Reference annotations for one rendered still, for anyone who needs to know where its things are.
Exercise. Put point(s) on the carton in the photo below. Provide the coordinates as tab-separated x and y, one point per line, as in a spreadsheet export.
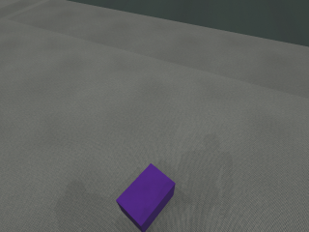
145	198

